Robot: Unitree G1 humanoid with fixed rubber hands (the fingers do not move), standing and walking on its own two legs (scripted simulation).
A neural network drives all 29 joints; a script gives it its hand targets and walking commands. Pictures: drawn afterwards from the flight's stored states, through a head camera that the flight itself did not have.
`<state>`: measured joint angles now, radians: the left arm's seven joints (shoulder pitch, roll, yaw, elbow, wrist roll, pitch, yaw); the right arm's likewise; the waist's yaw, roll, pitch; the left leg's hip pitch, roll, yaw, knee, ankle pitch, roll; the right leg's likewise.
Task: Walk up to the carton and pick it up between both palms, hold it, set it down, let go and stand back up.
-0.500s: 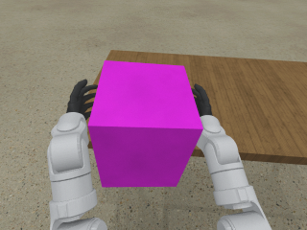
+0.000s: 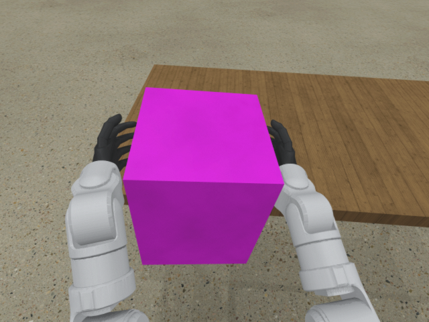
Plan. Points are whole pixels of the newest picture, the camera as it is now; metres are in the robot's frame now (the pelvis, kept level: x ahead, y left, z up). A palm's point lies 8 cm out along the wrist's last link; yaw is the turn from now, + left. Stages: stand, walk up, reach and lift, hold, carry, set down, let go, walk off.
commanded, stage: hold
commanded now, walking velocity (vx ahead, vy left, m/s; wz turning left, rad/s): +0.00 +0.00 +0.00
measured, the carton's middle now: (199, 180) +0.36 +0.00 +0.11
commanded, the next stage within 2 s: none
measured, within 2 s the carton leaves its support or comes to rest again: neither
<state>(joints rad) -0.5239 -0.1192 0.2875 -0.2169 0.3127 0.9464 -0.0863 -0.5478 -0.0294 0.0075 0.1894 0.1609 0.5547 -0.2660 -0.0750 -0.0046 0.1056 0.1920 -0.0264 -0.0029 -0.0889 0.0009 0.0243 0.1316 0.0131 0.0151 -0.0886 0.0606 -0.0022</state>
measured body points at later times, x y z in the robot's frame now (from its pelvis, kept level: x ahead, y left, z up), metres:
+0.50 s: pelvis +0.00 +0.00 +0.00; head +0.00 +0.00 +0.45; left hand +0.36 +0.15 +0.18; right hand +0.37 -0.15 +0.15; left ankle -0.02 +0.10 -0.76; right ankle +0.02 -0.11 -0.76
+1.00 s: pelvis +0.00 +0.00 +0.00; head +0.00 +0.00 +0.45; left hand +0.36 +0.15 +0.19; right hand +0.37 -0.15 +0.17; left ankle -0.02 +0.10 -0.76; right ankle +0.02 -0.11 -0.76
